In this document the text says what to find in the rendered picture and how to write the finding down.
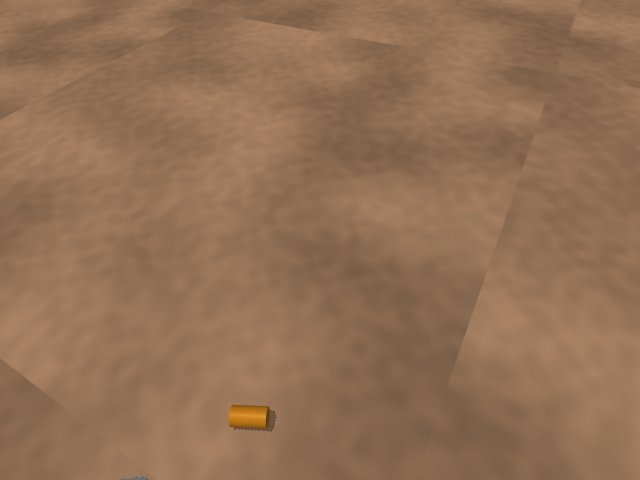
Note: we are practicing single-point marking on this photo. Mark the can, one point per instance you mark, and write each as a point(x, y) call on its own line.
point(249, 416)

